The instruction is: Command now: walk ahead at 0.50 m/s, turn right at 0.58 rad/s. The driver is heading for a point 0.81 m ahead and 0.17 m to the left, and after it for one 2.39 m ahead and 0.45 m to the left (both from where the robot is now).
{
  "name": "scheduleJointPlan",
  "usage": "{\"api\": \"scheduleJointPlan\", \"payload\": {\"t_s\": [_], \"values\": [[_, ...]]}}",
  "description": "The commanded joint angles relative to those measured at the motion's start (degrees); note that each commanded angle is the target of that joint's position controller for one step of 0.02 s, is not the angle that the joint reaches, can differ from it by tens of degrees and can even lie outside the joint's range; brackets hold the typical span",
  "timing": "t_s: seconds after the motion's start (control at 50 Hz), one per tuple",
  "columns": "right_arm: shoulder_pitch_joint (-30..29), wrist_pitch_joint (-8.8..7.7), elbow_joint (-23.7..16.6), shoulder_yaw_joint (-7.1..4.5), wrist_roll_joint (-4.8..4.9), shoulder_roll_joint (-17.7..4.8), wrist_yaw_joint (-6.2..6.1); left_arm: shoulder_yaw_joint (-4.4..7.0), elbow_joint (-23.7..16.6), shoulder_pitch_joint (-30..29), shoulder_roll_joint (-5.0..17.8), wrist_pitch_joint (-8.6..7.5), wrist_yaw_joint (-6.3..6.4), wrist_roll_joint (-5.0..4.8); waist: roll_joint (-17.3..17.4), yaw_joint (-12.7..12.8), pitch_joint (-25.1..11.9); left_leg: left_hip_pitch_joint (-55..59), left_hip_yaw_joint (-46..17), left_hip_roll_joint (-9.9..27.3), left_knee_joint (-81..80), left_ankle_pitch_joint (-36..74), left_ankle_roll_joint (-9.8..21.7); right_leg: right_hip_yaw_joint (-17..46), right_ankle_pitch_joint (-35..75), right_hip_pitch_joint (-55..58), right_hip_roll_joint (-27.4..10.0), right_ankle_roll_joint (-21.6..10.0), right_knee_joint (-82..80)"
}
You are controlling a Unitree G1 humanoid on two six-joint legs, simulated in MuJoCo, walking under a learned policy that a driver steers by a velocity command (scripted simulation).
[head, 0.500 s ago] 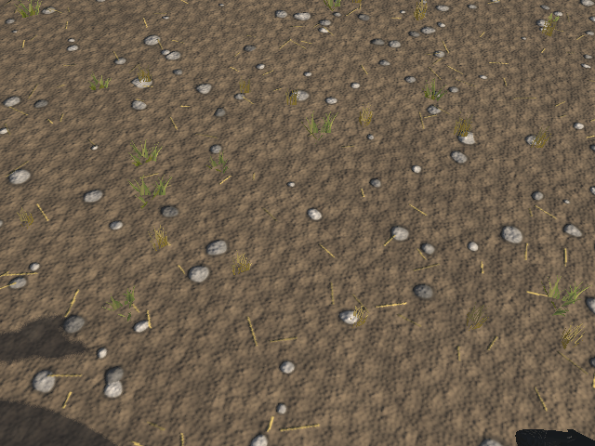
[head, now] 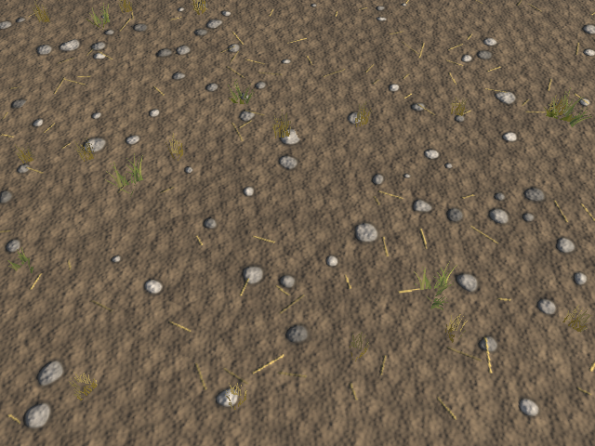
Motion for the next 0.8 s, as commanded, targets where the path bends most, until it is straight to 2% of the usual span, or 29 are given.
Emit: {"api": "scheduleJointPlan", "payload": {"t_s": [0.02,0.04,0.08,0.12,0.18,0.24,0.32,0.36,0.38,0.4,0.42,0.44,0.46,0.48,0.5,0.52,0.54,0.56,0.6,0.64,0.68,0.72,0.76,0.8], "values": [[-2.6,-2.11,-6.0,-1.74,-1.39,-8.0,-0.37,2.02,-3.3,4.0,7.0,-1.17,0.76,1.03,-1.7,1.7,-8.0,-20.0,-5.0,4.1,-1.4,7.1,0.7,25.0,5.3,21.4,-14.9,-11.1,-18.6],[-1.8,-1.46,-6.1,-1.8,-1.5,-7.7,-0.28,2.05,-3.7,3.1,7.1,-1.24,0.94,1.35,-3.3,0.6,-7.8,-17.6,-4.9,4.1,-3.2,7.8,0.0,24.3,8.8,17.9,-14.6,-11.9,-19.6],[-0.1,-0.29,-4.7,-1.31,-1.63,-5.9,-0.03,1.58,-2.6,3.0,6.0,-1.76,1.4,1.17,-2.7,-0.1,-7.4,-15.9,-3.0,4.4,-7.4,10.9,-1.7,18.2,15.8,14.6,-13.8,-11.8,-20.8],[-3.3,0.25,-5.3,-0.59,-1.57,-4.1,0.04,1.62,-1.0,4.6,6.7,-2.15,1.89,1.14,-2.7,1.2,-5.4,-17.1,-2.1,4.6,-13.9,18.3,-2.6,13.6,18.6,13.4,-12.7,-10.5,-22.2],[-8.4,0.12,-6.0,0.16,-0.86,-2.8,0.63,1.39,0.9,6.6,7.1,-2.4,2.13,1.1,-3.2,3.7,-3.7,-15.4,-1.2,3.8,-25.3,30.8,-1.7,8.3,14.7,13.4,-10.9,-7.5,-23.4],[-12.9,-0.1,-7.2,0.44,0.09,-2.8,1.43,1.47,3.2,9.1,8.1,-2.78,2.0,1.08,-3.1,6.0,-1.3,-15.4,-0.8,2.6,-31.6,36.2,-0.2,7.5,9.3,16.5,-13.0,-6.8,-25.1],[-16.4,-0.17,-9.2,0.47,0.37,-3.2,2.86,1.81,6.1,11.2,8.5,-2.09,2.03,1.0,-2.1,7.0,0.8,-21.4,-1.5,1.3,-35.6,29.6,2.6,5.9,14.0,27.3,-16.9,-5.9,-22.7],[-15.8,-0.18,-9.9,0.4,0.22,-3.4,3.55,2.07,6.7,10.9,9.0,-1.44,2.41,0.83,-2.6,6.0,0.1,-21.0,-0.6,0.0,-36.5,24.1,4.2,4.5,22.7,31.2,-17.9,-4.7,-19.3],[-13.9,-0.09,-9.8,0.09,0.05,-4.0,3.68,2.2,6.6,10.0,9.5,-1.15,2.65,0.88,-3.4,4.7,-1.6,-17.6,0.9,-1.6,-36.6,21.4,5.2,3.2,32.4,31.8,-17.5,-3.9,-16.2],[-10.4,0.13,-9.2,-0.59,-0.19,-5.3,3.55,2.35,6.3,9.3,10.1,-0.81,2.97,0.98,-4.4,2.8,-4.7,-11.8,3.1,-3.8,-36.1,19.2,6.2,2.0,43.7,32.1,-16.8,-3.0,-11.2],[-3.3,0.32,-7.5,-1.88,-0.37,-7.3,3.21,2.19,5.9,8.1,10.0,-0.26,3.36,1.03,-3.8,-1.3,-9.2,-1.8,4.9,-6.3,-37.7,20.5,7.8,-0.5,51.3,30.2,-14.7,-1.5,-1.3],[5.2,0.6,-6.1,-3.24,-0.33,-10.6,2.63,1.6,4.9,8.2,9.0,-0.28,3.98,1.5,-1.3,-5.1,-14.8,14.0,-2.4,-2.1,-37.2,24.1,10.8,-2.2,43.3,19.9,-12.8,0.8,12.7],[9.8,0.65,-6.1,-4.69,-0.25,-16.7,2.32,-0.42,2.8,14.9,3.3,-1.72,3.19,2.52,12.0,-2.4,-22.6,37.0,-30.8,12.6,-38.8,18.2,21.9,-2.7,6.8,-4.8,-2.5,5.6,36.2],[11.9,0.79,-5.4,-3.52,0.54,-12.0,2.28,-0.73,3.4,12.7,4.1,-3.46,2.33,2.19,11.8,-4.4,-26.6,43.3,-46.6,15.7,-48.0,10.0,23.8,5.8,-21.5,-15.4,1.2,5.8,43.0],[9.2,1.0,-6.0,-2.69,0.26,-9.5,1.92,0.15,1.5,7.1,7.7,-4.78,1.41,-0.16,8.1,-5.2,-18.6,38.0,-39.2,14.3,-49.7,6.2,20.4,8.3,-18.1,-20.5,-2.7,4.8,44.3],[5.5,1.21,-6.9,-2.47,-0.04,-8.8,1.67,-0.1,0.4,3.2,7.5,-5.49,1.28,-0.47,2.9,-4.1,-12.5,29.4,-32.7,12.2,-50.6,8.6,18.6,7.1,-13.7,-20.3,-5.2,4.2,40.6],[2.6,1.44,-7.6,-2.09,-0.23,-7.8,1.55,0.03,0.0,1.7,7.3,-5.71,1.51,0.76,-0.2,-2.2,-8.0,21.3,-28.2,10.3,-51.8,13.8,17.8,6.2,-11.2,-18.6,-6.9,4.6,35.3],[0.7,1.43,-8.3,-1.63,-0.75,-6.8,1.35,0.43,0.0,2.2,7.4,-5.36,1.8,1.68,0.7,-0.2,-6.3,15.7,-25.0,8.4,-53.1,19.4,17.3,6.2,-9.1,-14.8,-8.3,5.1,31.5],[-1.0,1.57,-9.1,-1.66,-0.76,-6.7,0.96,0.38,0.2,4.6,6.2,-4.33,2.02,2.18,3.3,2.0,-5.8,10.0,-21.7,6.4,-54.8,25.7,17.8,5.3,-8.0,-11.0,-8.7,6.9,27.4],[-0.5,1.5,-8.8,-2.03,-0.54,-7.9,0.3,0.0,-0.1,3.7,5.0,-3.55,2.4,2.3,3.5,2.2,-5.0,5.9,-18.1,5.0,-55.4,30.0,17.8,3.9,-4.8,-10.2,-8.2,8.9,21.9],[0.7,1.7,-8.1,-2.46,-0.13,-9.0,-0.35,-0.57,-1.1,-0.7,3.6,-3.48,2.55,2.32,3.6,0.7,-4.1,3.3,-15.2,2.8,-55.2,29.5,16.1,3.5,3.4,-8.7,-7.2,9.9,13.1],[2.4,2.19,-7.3,-2.57,0.2,-9.2,-0.82,-0.98,-2.0,-5.2,2.5,-3.83,2.29,2.03,4.2,-1.2,-4.0,1.8,-13.9,1.0,-54.3,26.5,14.1,3.2,11.4,-5.0,-5.3,10.3,4.4],[4.8,2.67,-6.4,-2.7,0.44,-9.4,-1.1,-0.91,-2.7,-8.7,2.8,-4.26,1.85,1.33,4.6,-2.6,-4.2,2.5,-15.8,1.5,-53.2,23.4,13.2,3.5,15.4,-2.4,-3.6,10.2,-0.4],[6.2,3.12,-5.8,-2.69,0.76,-9.0,-1.26,-0.43,-3.3,-10.1,4.1,-4.66,1.46,0.86,5.1,-2.8,-4.3,6.1,-19.2,2.7,-50.6,21.0,12.6,5.0,14.1,-1.9,-3.2,9.5,-3.9]]}}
